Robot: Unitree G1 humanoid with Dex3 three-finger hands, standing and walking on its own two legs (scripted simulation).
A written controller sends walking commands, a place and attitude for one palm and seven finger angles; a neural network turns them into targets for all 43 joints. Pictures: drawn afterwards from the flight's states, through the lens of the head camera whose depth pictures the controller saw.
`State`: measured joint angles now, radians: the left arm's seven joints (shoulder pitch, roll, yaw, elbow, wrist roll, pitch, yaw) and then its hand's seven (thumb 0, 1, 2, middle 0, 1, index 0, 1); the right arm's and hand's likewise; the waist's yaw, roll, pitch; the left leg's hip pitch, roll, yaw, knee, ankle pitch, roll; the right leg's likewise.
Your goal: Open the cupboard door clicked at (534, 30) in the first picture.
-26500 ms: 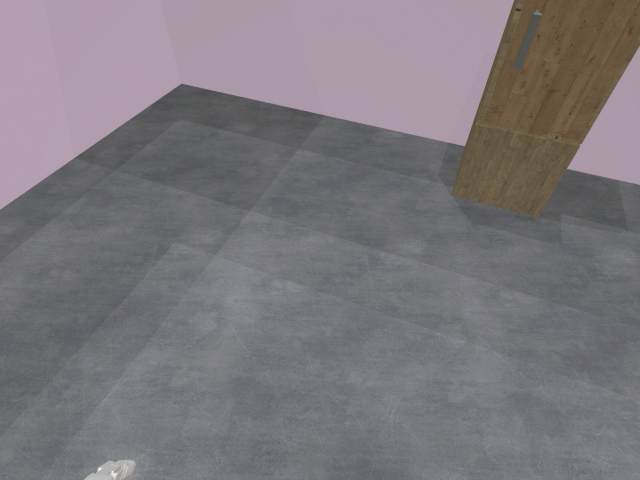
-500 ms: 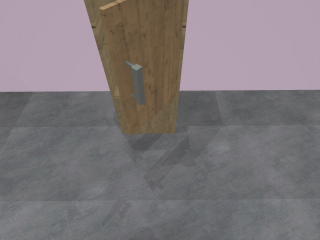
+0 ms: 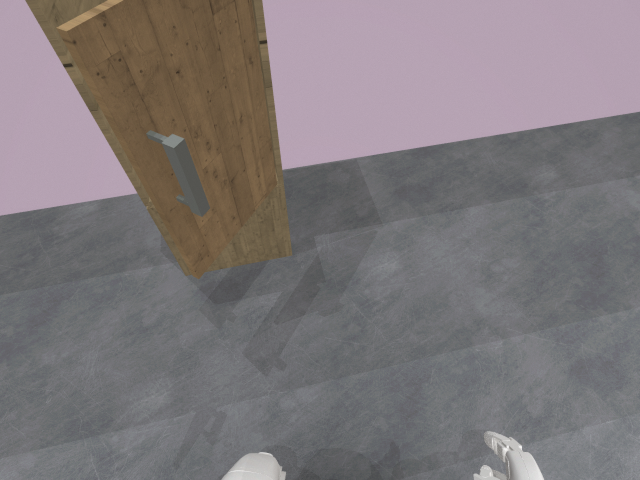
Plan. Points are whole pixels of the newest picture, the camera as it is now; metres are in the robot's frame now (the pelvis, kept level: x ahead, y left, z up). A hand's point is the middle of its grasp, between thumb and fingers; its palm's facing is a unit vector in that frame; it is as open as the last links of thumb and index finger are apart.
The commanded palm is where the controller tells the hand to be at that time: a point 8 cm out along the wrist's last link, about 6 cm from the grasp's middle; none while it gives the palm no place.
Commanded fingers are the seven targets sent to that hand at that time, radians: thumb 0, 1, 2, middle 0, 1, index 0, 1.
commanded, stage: walk to a spot facing it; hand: left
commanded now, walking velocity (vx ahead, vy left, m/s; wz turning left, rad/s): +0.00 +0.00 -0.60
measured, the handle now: (178, 174) +0.56 +0.32 -0.02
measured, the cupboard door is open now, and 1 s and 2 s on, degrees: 49 49 49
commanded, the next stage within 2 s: none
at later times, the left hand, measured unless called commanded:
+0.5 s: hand (200, 454) +0.15 +0.20 -0.18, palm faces -0.29 -0.91 -0.29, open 7.4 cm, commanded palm none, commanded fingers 0.00 0.90 0.90 -0.20 -0.30 -0.20 -0.30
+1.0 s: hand (319, 370) +0.29 +0.04 -0.17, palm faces -0.63 -0.75 -0.21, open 7.4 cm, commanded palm none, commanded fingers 0.00 0.90 0.90 -0.20 -0.30 -0.20 -0.30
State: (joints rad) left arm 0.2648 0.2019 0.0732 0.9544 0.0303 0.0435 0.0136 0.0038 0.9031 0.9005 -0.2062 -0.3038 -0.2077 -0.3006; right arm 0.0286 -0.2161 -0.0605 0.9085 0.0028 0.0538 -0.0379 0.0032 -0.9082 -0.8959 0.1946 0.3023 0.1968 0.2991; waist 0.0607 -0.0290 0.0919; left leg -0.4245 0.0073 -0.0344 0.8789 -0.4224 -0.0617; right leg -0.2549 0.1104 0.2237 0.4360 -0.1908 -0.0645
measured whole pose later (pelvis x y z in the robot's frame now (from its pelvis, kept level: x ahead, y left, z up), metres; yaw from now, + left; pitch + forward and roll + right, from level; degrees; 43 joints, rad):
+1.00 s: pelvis +0.05 -0.04 -0.02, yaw -37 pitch +2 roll +0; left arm 0.10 0.26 0.06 0.88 0.03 0.02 -0.08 0.01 0.91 0.90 -0.20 -0.30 -0.20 -0.30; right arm 0.41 -0.23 -0.03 0.97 -0.03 -0.01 0.00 0.00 -0.90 -0.90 0.20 0.30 0.20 0.30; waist -0.04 -0.01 0.05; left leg -0.20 0.18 0.22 0.68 -0.46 -0.07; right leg -0.35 -0.04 -0.09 0.57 -0.28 -0.04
